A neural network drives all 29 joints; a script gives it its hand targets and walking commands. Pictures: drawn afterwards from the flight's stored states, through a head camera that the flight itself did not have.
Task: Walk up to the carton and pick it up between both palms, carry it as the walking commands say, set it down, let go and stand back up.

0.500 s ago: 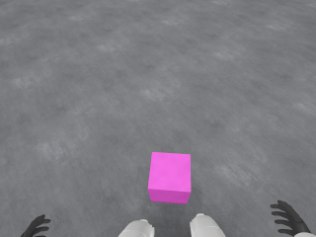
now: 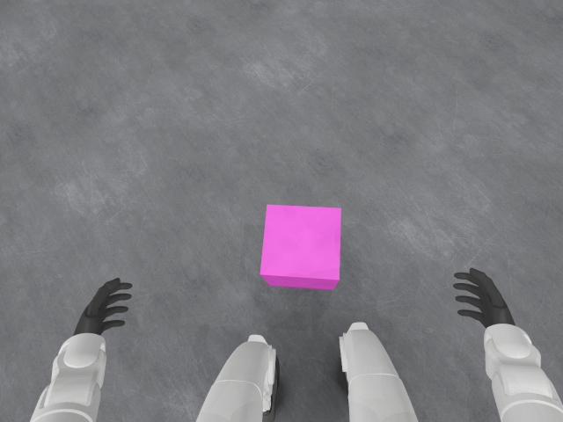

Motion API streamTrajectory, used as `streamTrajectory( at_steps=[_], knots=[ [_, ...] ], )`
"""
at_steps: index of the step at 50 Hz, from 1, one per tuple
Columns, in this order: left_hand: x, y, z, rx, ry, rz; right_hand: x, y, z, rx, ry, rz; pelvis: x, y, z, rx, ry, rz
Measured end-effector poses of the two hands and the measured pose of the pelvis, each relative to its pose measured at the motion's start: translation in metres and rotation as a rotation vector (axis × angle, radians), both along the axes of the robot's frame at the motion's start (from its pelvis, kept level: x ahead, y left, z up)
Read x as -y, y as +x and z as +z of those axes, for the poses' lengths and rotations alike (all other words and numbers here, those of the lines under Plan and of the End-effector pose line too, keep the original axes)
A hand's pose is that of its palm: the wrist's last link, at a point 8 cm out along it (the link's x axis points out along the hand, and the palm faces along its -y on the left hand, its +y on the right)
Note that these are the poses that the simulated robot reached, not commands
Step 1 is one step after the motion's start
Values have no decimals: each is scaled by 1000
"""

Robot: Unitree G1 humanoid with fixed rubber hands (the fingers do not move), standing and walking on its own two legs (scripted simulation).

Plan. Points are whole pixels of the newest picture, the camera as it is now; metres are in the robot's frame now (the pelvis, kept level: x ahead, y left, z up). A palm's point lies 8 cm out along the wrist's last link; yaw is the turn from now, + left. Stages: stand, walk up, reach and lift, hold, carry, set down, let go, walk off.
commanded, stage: reach and lift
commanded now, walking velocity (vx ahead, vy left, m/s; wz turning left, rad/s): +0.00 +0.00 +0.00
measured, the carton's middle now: (302, 250) +0.44 -0.01 -0.60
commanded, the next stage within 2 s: none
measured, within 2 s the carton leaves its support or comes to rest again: neither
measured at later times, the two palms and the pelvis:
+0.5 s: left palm (145, 251) +0.35 +0.25 -0.12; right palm (445, 260) +0.31 -0.25 -0.15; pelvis -0.02 +0.00 -0.03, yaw +1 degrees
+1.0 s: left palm (181, 198) +0.46 +0.21 -0.16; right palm (413, 212) +0.41 -0.22 -0.19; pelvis -0.02 -0.01 -0.05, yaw +1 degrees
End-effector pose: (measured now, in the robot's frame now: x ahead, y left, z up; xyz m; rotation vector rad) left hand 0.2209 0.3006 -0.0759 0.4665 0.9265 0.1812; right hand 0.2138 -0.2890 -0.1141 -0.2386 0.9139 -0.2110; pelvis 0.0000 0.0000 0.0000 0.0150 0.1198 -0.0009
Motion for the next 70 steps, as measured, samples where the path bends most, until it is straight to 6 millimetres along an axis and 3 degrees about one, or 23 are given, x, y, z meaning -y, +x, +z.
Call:
streamTrajectory(
  at_steps=[6, 13, 20, 26, 32, 44, 59, 64, 70],
  knots=[
    [22, 32, -21, 44, -76, -15, -10, 17, -7, -16, -4, 30, 11, 4, -5, -127, 15, 4],
    [31, 61, -36, 91, -128, -25, -24, 47, -21, 37, 29, 12, 12, -1, -15, -244, 16, 8],
    [38, 99, -39, 150, -159, -62, -36, 77, -35, 108, 56, -8, 6, -10, -24, -336, 6, 9],
    [50, 132, -43, 201, -200, -81, -41, 106, -35, 178, 64, -14, 4, -18, -30, -401, 3, 10],
    [62, 159, -56, 211, -229, -87, -50, 136, -41, 217, 91, -21, 5, -25, -36, -457, 3, 12],
    [84, 225, -72, 272, -277, -99, -60, 192, -62, 283, 151, -74, 8, -23, -45, -577, 7, 16],
    [89, 241, -103, 280, -316, -96, -72, 211, -88, 298, 164, -85, 6, -23, -58, -700, 3, 17],
    [93, 240, -132, 271, -326, -93, -73, 208, -119, 267, 171, -103, 5, -31, -74, -748, 1, 17],
    [105, 241, -177, 276, -328, -98, -76, 206, -165, 265, 184, -96, 8, -45, -108, -795, 0, 17]
  ],
)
